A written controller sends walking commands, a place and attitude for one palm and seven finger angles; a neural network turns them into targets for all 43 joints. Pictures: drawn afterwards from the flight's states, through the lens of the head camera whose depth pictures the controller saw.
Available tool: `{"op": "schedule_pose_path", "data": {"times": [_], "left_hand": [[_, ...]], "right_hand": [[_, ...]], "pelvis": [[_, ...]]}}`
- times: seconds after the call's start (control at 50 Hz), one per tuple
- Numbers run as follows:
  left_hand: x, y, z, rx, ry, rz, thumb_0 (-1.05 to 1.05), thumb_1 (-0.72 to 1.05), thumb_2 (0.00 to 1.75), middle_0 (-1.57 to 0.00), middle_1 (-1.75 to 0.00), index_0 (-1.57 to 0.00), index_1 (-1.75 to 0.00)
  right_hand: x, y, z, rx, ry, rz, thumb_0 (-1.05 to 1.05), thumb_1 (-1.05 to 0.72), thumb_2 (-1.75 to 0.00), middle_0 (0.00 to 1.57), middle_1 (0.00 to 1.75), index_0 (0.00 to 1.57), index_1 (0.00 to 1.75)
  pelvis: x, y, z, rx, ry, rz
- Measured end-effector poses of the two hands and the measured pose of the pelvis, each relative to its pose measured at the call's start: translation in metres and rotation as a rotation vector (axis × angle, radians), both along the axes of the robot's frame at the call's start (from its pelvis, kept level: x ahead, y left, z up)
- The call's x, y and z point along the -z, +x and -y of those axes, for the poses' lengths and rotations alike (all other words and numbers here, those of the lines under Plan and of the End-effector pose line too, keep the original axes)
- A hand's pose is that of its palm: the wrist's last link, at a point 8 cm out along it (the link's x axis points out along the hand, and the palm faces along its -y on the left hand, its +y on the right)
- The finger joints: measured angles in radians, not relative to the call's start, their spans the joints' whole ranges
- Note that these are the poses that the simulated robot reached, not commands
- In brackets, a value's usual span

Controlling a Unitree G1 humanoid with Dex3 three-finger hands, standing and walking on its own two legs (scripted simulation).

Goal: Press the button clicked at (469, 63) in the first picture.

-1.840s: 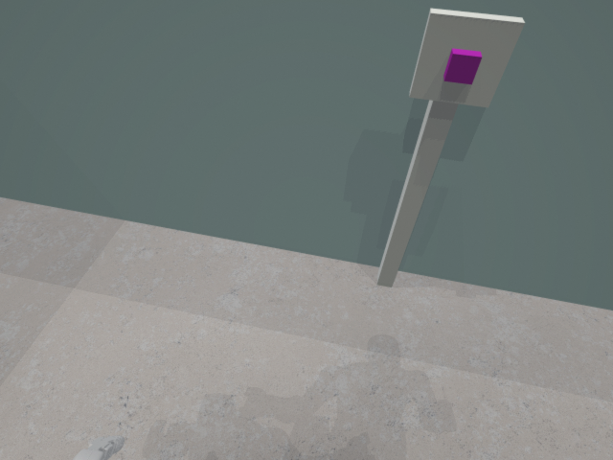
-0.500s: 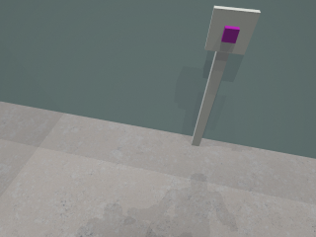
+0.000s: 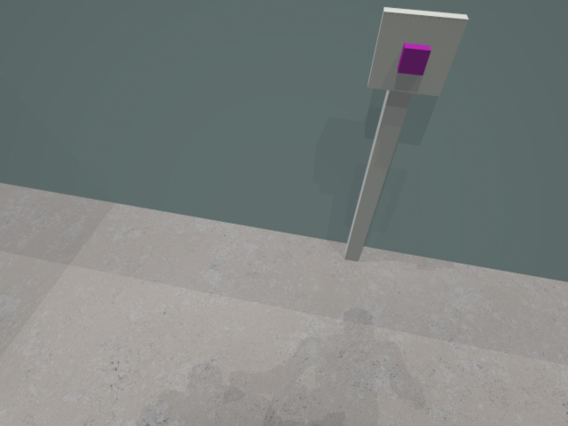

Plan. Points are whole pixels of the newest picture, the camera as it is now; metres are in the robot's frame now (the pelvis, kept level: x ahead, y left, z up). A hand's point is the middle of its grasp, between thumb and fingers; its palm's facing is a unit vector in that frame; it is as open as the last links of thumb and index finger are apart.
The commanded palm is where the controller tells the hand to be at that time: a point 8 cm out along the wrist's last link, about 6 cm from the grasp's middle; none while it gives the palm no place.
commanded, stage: walk to a spot facing it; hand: left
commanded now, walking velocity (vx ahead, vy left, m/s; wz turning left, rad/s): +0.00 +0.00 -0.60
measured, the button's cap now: (413, 58) +0.88 -0.24 +0.12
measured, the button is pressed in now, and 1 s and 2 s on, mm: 0 0 0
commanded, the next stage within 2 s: none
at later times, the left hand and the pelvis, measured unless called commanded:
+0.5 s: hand out of the picture +0.04 +0.13 -0.16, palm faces -0.19 -0.95 -0.26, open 7.4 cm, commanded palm none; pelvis -0.02 -0.05 +0.00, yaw -15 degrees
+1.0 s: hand out of the picture +0.14 +0.18 -0.18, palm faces -0.43 -0.87 -0.24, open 7.4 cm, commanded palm none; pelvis -0.02 +0.02 -0.01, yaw -31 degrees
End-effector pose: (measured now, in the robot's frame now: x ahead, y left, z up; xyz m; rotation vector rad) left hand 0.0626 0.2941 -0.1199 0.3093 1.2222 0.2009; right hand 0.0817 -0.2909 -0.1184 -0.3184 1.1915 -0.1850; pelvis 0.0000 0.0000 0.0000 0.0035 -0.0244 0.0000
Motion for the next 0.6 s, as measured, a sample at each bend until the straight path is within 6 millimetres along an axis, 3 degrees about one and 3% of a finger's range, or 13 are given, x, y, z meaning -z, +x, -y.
{"op": "schedule_pose_path", "data": {"times": [0.14,0.24,0.32,0.46,0.6], "left_hand": [[0.014,-0.006,0.021,0.037,-0.026,-0.062,0.00,0.90,0.89,-0.20,-0.30,-0.20,-0.30],[0.021,-0.008,0.051,0.076,-0.041,-0.101,0.00,0.90,0.89,-0.20,-0.30,-0.20,-0.30],[0.024,-0.010,0.078,0.105,-0.040,-0.079,0.00,0.90,0.89,-0.20,-0.30,-0.20,-0.30],[0.010,-0.018,0.108,0.128,-0.064,-0.111,0.00,0.90,0.89,-0.21,-0.30,-0.20,-0.30],[0.005,0.001,0.116,0.195,-0.067,-0.099,0.00,0.90,0.89,-0.21,-0.30,-0.20,-0.30]], "right_hand": [[0.015,-0.020,-0.011,0.078,0.043,0.013,0.00,-0.91,-0.90,0.20,0.30,0.20,0.30],[0.037,-0.050,-0.011,0.154,0.110,-0.001,0.00,-0.91,-0.90,0.20,0.30,0.21,0.30],[0.058,-0.071,0.000,0.210,0.148,-0.040,0.00,-0.91,-0.90,0.20,0.30,0.21,0.30],[0.038,-0.090,0.018,0.278,0.150,-0.050,0.00,-0.91,-0.90,0.20,0.30,0.20,0.30],[0.026,-0.097,0.034,0.351,0.104,0.001,0.00,-0.91,-0.90,0.20,0.30,0.20,0.30]], "pelvis": [[0.009,-0.007,0.005,0.073,0.020,-0.007],[0.017,-0.013,0.019,0.144,0.043,0.005],[0.028,-0.017,0.036,0.177,0.033,0.001],[0.008,-0.023,0.050,0.237,0.047,-0.029],[0.002,-0.023,0.051,0.312,0.049,-0.051]]}}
